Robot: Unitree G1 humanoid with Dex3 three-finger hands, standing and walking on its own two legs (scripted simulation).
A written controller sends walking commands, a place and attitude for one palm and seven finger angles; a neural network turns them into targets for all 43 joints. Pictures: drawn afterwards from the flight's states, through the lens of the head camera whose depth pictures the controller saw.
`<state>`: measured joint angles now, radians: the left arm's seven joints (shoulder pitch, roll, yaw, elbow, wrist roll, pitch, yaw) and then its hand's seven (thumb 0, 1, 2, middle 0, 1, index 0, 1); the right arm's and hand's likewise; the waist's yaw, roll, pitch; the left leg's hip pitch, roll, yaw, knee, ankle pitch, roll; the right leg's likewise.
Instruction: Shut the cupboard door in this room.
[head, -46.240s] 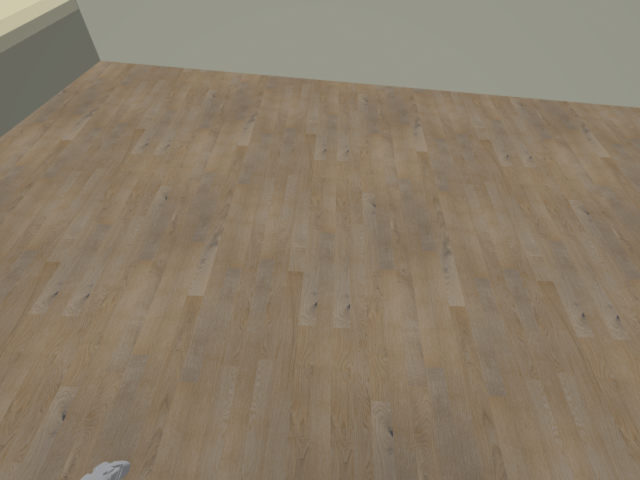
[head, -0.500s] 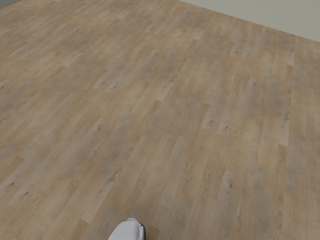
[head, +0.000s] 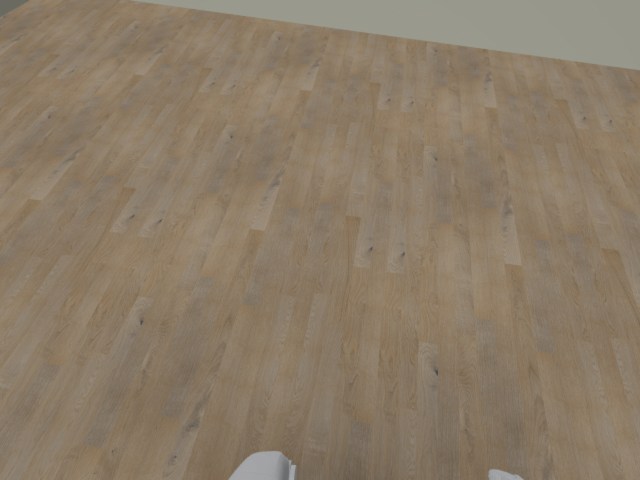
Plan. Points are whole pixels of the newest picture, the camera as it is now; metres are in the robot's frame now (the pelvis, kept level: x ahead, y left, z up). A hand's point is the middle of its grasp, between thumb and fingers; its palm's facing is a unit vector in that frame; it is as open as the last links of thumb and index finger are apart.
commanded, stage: turn to face it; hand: left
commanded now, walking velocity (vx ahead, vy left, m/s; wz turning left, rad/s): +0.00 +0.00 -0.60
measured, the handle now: out of the picture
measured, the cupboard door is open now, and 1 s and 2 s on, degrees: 6 6 6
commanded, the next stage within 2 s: none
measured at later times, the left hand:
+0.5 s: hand (207, 399) +0.23 +0.20 -0.15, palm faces -0.33 -0.92 -0.20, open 7.4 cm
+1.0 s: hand (229, 413) +0.22 +0.17 -0.18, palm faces -0.54 -0.82 -0.18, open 7.4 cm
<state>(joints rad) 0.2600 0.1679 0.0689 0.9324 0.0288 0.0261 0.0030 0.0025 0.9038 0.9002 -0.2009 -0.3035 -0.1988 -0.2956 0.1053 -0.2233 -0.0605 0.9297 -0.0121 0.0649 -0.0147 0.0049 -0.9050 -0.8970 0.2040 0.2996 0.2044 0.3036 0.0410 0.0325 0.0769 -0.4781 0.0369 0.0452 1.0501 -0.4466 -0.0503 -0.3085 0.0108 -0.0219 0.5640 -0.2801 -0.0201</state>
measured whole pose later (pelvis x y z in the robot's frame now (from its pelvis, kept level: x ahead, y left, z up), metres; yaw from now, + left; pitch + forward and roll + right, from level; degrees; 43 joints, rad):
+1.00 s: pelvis +0.06 +0.05 -0.01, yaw -36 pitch +2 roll -1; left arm 0.21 0.22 0.07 0.90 0.02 0.07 -0.02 0.01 0.90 0.90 -0.20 -0.30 -0.20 -0.30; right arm 0.14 -0.22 -0.03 0.85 -0.01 0.02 -0.02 0.00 -0.90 -0.90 0.20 0.30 0.20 0.30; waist 0.01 -0.04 0.08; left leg -0.35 0.04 0.03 0.62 -0.31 -0.03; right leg -0.34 0.03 0.12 0.64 -0.35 0.03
